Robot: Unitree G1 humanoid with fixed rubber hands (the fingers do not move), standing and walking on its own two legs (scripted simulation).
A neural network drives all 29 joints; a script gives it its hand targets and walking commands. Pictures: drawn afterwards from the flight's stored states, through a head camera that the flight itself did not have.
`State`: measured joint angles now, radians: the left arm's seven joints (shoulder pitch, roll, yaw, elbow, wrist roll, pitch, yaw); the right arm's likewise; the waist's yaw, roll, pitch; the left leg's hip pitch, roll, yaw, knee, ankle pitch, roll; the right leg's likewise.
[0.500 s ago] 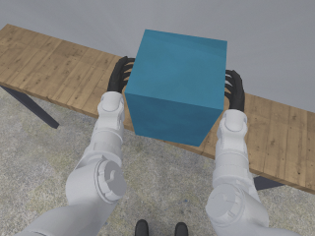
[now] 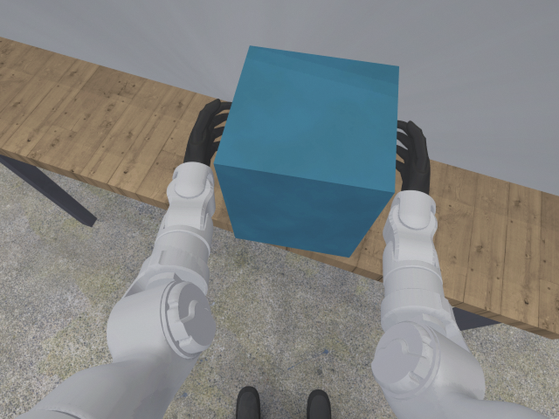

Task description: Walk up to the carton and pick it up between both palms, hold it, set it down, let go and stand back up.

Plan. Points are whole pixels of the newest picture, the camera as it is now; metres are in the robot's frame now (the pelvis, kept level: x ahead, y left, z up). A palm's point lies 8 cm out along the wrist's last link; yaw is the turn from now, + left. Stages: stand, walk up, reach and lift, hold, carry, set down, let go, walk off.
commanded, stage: set down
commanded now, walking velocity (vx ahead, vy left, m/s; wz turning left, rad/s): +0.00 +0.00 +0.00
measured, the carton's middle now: (305, 164) +0.48 -0.04 -0.02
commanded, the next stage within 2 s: none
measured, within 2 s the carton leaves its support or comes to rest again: neither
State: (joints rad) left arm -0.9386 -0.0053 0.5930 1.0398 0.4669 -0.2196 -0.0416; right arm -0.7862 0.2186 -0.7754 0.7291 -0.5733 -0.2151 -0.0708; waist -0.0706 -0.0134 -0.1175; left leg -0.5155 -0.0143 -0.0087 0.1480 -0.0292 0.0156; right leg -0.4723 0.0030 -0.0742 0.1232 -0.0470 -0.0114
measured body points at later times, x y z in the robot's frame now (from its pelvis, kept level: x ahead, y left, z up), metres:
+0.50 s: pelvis -0.01 +0.01 -0.01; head +0.12 +0.02 +0.41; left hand +0.49 +0.13 +0.02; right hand +0.43 -0.19 +0.02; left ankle -0.01 +0.11 -0.75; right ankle -0.03 -0.11 -0.75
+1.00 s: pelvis -0.03 +0.01 -0.02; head +0.07 +0.03 +0.42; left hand +0.50 +0.15 +0.09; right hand +0.43 -0.22 +0.09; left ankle -0.01 +0.11 -0.75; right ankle -0.03 -0.11 -0.75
